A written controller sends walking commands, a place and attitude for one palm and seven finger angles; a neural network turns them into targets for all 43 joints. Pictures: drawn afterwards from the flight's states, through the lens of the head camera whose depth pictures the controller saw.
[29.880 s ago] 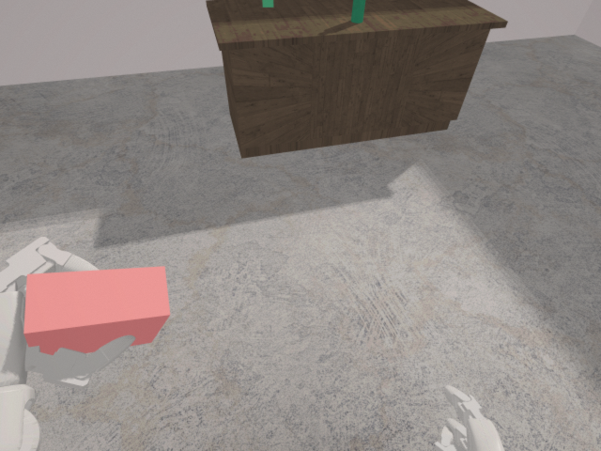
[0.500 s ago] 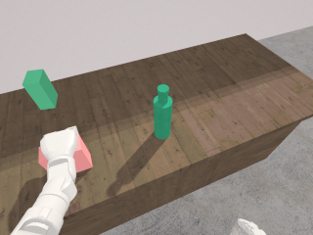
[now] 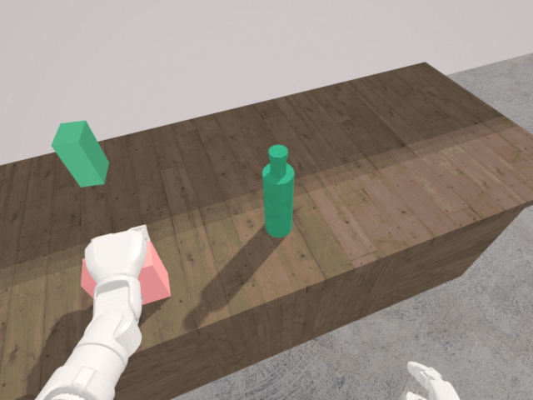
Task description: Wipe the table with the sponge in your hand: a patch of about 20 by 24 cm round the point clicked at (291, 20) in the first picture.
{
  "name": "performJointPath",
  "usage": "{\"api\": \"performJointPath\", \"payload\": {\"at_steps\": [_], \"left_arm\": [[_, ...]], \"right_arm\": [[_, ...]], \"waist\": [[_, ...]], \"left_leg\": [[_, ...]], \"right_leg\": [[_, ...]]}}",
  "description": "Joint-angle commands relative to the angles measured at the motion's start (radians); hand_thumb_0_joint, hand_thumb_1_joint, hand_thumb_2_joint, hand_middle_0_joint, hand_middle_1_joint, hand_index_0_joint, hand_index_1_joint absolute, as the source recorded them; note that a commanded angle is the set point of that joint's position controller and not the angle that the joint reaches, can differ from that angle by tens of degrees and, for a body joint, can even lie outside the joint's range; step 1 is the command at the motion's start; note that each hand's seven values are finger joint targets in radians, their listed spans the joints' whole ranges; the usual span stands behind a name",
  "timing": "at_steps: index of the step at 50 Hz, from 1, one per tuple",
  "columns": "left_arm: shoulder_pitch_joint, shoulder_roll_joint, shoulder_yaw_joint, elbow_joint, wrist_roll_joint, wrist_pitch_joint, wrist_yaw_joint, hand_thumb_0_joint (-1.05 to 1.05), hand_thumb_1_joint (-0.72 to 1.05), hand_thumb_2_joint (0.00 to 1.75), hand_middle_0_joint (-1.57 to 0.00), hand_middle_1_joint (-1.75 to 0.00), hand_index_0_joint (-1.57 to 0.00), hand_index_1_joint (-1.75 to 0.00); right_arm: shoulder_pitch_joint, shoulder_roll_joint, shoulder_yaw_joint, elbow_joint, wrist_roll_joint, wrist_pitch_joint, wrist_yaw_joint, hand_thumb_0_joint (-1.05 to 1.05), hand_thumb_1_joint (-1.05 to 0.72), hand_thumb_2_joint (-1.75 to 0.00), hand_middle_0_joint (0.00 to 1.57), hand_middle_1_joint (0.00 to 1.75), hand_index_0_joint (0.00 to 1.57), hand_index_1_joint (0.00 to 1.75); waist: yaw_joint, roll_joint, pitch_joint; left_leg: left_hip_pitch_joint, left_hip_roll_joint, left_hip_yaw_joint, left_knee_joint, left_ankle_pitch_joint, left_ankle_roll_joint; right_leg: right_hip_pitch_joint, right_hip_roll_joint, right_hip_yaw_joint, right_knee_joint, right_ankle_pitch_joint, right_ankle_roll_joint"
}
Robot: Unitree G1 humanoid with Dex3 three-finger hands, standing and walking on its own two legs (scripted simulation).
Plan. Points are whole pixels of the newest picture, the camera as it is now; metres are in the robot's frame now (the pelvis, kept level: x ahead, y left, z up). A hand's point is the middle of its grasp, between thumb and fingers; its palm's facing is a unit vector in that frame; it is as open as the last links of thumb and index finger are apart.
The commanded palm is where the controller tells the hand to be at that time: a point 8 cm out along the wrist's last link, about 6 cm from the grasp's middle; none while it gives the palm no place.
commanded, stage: slide across to the third lane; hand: left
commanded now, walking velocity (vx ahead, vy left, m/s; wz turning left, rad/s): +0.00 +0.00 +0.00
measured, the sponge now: (133, 283) +0.31 +0.28 -0.05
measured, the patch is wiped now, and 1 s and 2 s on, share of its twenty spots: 0.45 0.65 0.90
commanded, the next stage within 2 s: wipe forward along the third lane in 0.38 s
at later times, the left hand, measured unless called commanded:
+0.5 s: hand (163, 260) +0.34 +0.22 -0.02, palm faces -0.07 +0.02 -1.00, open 9.6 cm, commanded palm +0.32 +0.19 +0.02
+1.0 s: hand (167, 239) +0.38 +0.22 -0.02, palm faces -0.10 +0.05 -0.99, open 9.6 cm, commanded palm +0.37 +0.21 +0.01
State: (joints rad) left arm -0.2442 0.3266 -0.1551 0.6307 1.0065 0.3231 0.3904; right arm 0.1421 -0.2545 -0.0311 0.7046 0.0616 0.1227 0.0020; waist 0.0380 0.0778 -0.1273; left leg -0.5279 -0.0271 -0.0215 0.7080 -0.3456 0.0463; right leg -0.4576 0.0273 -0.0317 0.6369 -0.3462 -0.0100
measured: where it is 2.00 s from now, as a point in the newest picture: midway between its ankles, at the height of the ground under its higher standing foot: outside the picture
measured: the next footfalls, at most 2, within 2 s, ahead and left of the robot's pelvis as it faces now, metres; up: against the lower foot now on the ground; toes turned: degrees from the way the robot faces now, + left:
none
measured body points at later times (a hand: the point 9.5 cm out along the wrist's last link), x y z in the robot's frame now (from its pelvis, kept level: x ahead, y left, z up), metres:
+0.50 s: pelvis -0.02 -0.01 +0.00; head +0.01 -0.03 +0.45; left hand +0.34 +0.21 +0.04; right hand +0.12 -0.25 -0.14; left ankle +0.00 +0.09 -0.72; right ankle -0.02 -0.12 -0.72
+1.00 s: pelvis -0.04 -0.03 -0.02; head +0.02 -0.04 +0.43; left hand +0.38 +0.22 +0.04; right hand +0.04 -0.29 -0.16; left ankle +0.00 +0.09 -0.72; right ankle -0.02 -0.12 -0.72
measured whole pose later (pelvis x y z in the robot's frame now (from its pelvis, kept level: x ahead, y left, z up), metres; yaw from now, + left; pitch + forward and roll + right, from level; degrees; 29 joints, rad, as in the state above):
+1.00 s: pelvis -0.04 -0.03 -0.02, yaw +0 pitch +16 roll -2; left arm -0.76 0.33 -0.10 1.23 1.01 0.29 0.48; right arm 0.21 -0.27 -0.03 0.79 0.04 0.08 0.01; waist -0.05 0.07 -0.15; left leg -0.76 0.00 -0.03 0.80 -0.31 0.01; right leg -0.71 0.05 -0.05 0.76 -0.33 -0.04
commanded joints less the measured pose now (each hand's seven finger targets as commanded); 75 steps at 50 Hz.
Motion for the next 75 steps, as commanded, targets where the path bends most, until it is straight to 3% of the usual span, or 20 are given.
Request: {"api": "performJointPath", "payload": {"at_steps": [1,3,6,8,11,12,19,21,23,26,30,31,43,47,53,56,64,66,73,75], "left_arm": [[-0.239,0.039,0.012,-0.089,-0.021,-0.037,0.013,0.0,0.1,1.3,-1.2,-1.6,-1.2,-1.6],[-0.309,-0.017,-0.049,-0.071,-0.018,-0.037,0.018,0.0,0.1,1.3,-1.2,-1.6,-1.2,-1.6],[-0.375,0.004,-0.028,-0.022,-0.016,-0.033,0.024,0.0,0.1,1.3,-1.2,-1.6,-1.2,-1.6],[-0.421,-0.035,-0.067,-0.002,-0.013,-0.041,0.027,0.0,0.1,1.3,-1.2,-1.6,-1.2,-1.6],[-0.409,-0.046,-0.057,0.044,-0.017,-0.044,0.032,0.0,0.1,1.3,-1.2,-1.6,-1.2,-1.6],[-0.454,-0.084,-0.096,0.04,-0.023,-0.049,0.033,0.0,0.1,1.3,-1.2,-1.6,-1.2,-1.6],[-0.525,-0.074,-0.075,0.13,-0.005,-0.031,0.069,0.0,0.1,1.3,-1.2,-1.6,-1.2,-1.6],[-0.499,-0.046,-0.028,0.151,-0.022,-0.023,0.083,0.0,0.1,1.3,-1.2,-1.6,-1.2,-1.6],[-0.54,-0.089,-0.074,0.172,-0.021,-0.011,0.088,0.0,0.1,1.3,-1.2,-1.6,-1.2,-1.6],[-0.553,0.021,0.025,0.245,-0.018,0.001,0.1,0.0,0.1,1.3,-1.2,-1.6,-1.2,-1.6],[-0.639,0.032,0.004,0.304,0.002,-0.012,0.099,0.0,0.1,1.3,-1.2,-1.6,-1.2,-1.6],[-0.647,0.064,0.038,0.321,0.008,-0.018,0.101,0.0,0.1,1.3,-1.2,-1.6,-1.2,-1.6],[-0.767,0.11,0.042,0.503,0.014,-0.029,0.114,0.0,0.1,1.3,-1.2,-1.6,-1.2,-1.6],[-0.818,0.166,0.067,0.525,0.024,-0.035,0.113,0.0,0.1,1.3,-1.2,-1.6,-1.2,-1.6],[-0.855,0.256,0.107,0.572,0.023,-0.033,0.103,0.0,0.1,1.3,-1.2,-1.6,-1.2,-1.6],[-0.893,0.249,0.097,0.584,0.03,-0.034,0.095,0.0,0.1,1.3,-1.2,-1.6,-1.2,-1.6],[-0.937,0.347,0.138,0.636,0.041,-0.033,0.084,0.0,0.1,1.3,-1.2,-1.6,-1.2,-1.6],[-0.976,0.311,0.106,0.645,0.048,-0.026,0.076,0.0,0.1,1.3,-1.2,-1.6,-1.2,-1.6],[-1.036,0.392,0.138,0.679,0.056,-0.018,0.059,0.0,0.1,1.3,-1.2,-1.6,-1.2,-1.6],[-1.047,0.363,0.114,0.692,0.064,-0.013,0.048,0.0,0.1,1.3,-1.2,-1.6,-1.2,-1.6]], "right_arm": [[-0.083,-0.124,-0.041,-0.113,-0.004,-0.05,-0.002,0.0,-0.9,-0.9,0.2,0.3,0.2,0.3],[-0.078,-0.119,-0.041,-0.104,-0.003,-0.053,-0.001,0.0,-0.9,-0.9,0.2,0.3,0.2,0.3],[-0.08,-0.118,-0.039,-0.09,-0.003,-0.054,-0.005,0.0,-0.9,-0.9,0.2,0.3,0.2,0.3],[-0.068,-0.117,-0.042,-0.081,-0.004,-0.054,-0.006,0.0,-0.9,-0.9,0.2,0.3,0.2,0.3],[-0.066,-0.114,-0.043,-0.073,-0.006,-0.055,-0.001,0.0,-0.9,-0.9,0.2,0.3,0.2,0.3],[-0.066,-0.112,-0.041,-0.072,-0.003,-0.055,0.002,0.0,-0.9,-0.9,0.2,0.3,0.2,0.3],[-0.06,-0.109,-0.043,-0.053,-0.008,-0.044,0.012,0.0,-0.9,-0.9,0.2,0.3,0.2,0.3],[-0.064,-0.107,-0.043,-0.053,-0.01,-0.045,0.013,0.0,-0.9,-0.9,0.2,0.3,0.2,0.3],[-0.066,-0.103,-0.041,-0.052,-0.007,-0.044,0.015,0.0,-0.9,-0.9,0.2,0.3,0.2,0.3],[-0.058,-0.113,-0.035,-0.041,-0.009,-0.04,0.008,0.0,-0.9,-0.9,0.2,0.3,0.2,0.3],[-0.036,-0.116,-0.033,-0.036,-0.01,-0.044,-0.001,0.0,-0.9,-0.9,0.2,0.3,0.2,0.3],[-0.027,-0.117,-0.033,-0.029,-0.012,-0.046,-0.003,0.0,-0.9,-0.9,0.2,0.3,0.2,0.3],[0.054,-0.138,-0.034,-0.011,-0.019,-0.067,0.006,0.0,-0.9,-0.9,0.2,0.3,0.2,0.3],[0.081,-0.147,-0.034,-0.008,-0.022,-0.073,0.006,0.0,-0.9,-0.9,0.2,0.3,0.2,0.3],[0.116,-0.158,-0.029,-0.011,-0.021,-0.08,0.01,0.0,-0.9,-0.9,0.2,0.3,0.2,0.3],[0.129,-0.16,-0.029,-0.014,-0.022,-0.085,0.012,0.0,-0.9,-0.9,0.2,0.3,0.2,0.3],[0.179,-0.175,-0.023,-0.019,-0.026,-0.088,0.02,0.0,-0.9,-0.9,0.2,0.3,0.2,0.3],[0.181,-0.173,-0.023,-0.021,-0.026,-0.088,0.022,0.0,-0.9,-0.9,0.2,0.3,0.2,0.3],[0.221,-0.189,-0.018,-0.02,-0.032,-0.087,0.025,0.0,-0.9,-0.9,0.2,0.3,0.2,0.3],[0.228,-0.189,-0.019,-0.021,-0.033,-0.082,0.028,0.0,-0.9,-0.9,0.2,0.3,0.2,0.3]], "waist": [[-0.03,-0.1,-0.201],[-0.05,-0.098,-0.193],[-0.048,-0.095,-0.189],[-0.064,-0.109,-0.215],[-0.049,-0.106,-0.228],[-0.061,-0.105,-0.237],[-0.062,-0.128,-0.221],[-0.042,-0.121,-0.235],[-0.059,-0.113,-0.214],[-0.044,-0.131,-0.212],[-0.08,-0.137,-0.183],[-0.072,-0.135,-0.195],[-0.129,-0.155,-0.219],[-0.135,-0.139,-0.273],[-0.146,-0.132,-0.277],[-0.155,-0.112,-0.281],[-0.161,-0.097,-0.324],[-0.179,-0.086,-0.306],[-0.186,-0.067,-0.357],[-0.2,-0.056,-0.34]], "left_leg": [[0.194,0.013,-0.024,-0.09,0.295,-0.018],[0.198,0.014,-0.024,-0.091,0.273,-0.017],[0.189,0.01,-0.023,-0.098,0.227,-0.016],[0.196,0.007,-0.02,-0.086,0.238,-0.016],[0.193,0.008,-0.024,-0.085,0.246,-0.02],[0.197,0.003,-0.023,-0.081,0.243,-0.018],[0.164,0.001,-0.01,-0.085,0.219,-0.018],[0.154,0.002,-0.002,-0.09,0.217,-0.018],[0.149,0.001,0.004,-0.094,0.195,-0.016],[0.105,-0.003,0.01,-0.098,0.167,-0.014],[0.063,-0.006,0.019,-0.084,0.124,-0.008],[0.058,-0.005,0.017,-0.084,0.122,-0.008],[-0.087,-0.008,0.027,-0.005,0.054,-0.001],[-0.127,-0.009,0.026,0.024,0.051,0.002],[-0.194,-0.009,0.031,0.053,0.017,0.006],[-0.19,-0.004,0.024,0.054,0.011,0.007],[-0.241,-0.002,0.025,0.089,0.014,0.011],[-0.224,0.003,0.016,0.083,0.011,0.011],[-0.227,0.007,0.007,0.104,0.039,0.013],[-0.209,0.012,0.001,0.103,0.051,0.011]], "right_leg": [[0.025,0.033,-0.01,-0.074,0.277,-0.055],[0.004,0.03,-0.018,-0.071,0.254,-0.052],[-0.007,0.033,-0.009,-0.083,0.212,-0.055],[-0.01,0.03,-0.015,-0.072,0.231,-0.052],[-0.012,0.034,-0.014,-0.071,0.234,-0.056],[-0.017,0.03,-0.018,-0.069,0.24,-0.051],[-0.014,0.03,-0.013,-0.076,0.233,-0.049],[0.012,0.03,-0.004,-0.079,0.24,-0.051],[-0.003,0.028,-0.009,-0.082,0.215,-0.046],[0.017,0.027,0.006,-0.089,0.202,-0.044],[-0.018,0.019,0.016,-0.09,0.165,-0.034],[-0.018,0.021,0.018,-0.089,0.163,-0.036],[-0.105,0.013,0.031,-0.053,0.114,-0.018],[-0.11,0.012,0.038,-0.027,0.12,-0.016],[-0.123,0.013,0.046,-0.016,0.088,-0.009],[-0.156,0.018,0.035,-0.006,0.07,-0.013],[-0.171,0.026,0.034,0.022,0.075,-0.011],[-0.213,0.031,0.017,0.029,0.061,-0.013],[-0.233,0.04,0.008,0.058,0.081,-0.014],[-0.266,0.043,-0.003,0.06,0.085,-0.016]]}}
